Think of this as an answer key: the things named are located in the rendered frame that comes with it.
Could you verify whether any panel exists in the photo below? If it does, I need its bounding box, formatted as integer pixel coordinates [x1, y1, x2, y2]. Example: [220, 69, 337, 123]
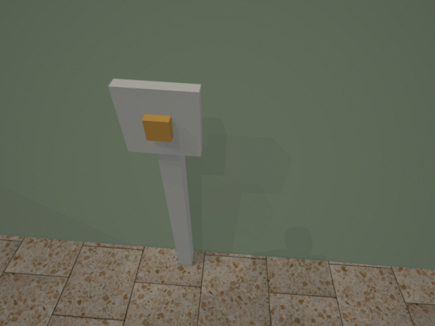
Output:
[108, 79, 203, 266]

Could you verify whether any button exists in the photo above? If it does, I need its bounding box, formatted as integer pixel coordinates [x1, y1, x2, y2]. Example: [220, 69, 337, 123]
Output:
[142, 114, 173, 142]

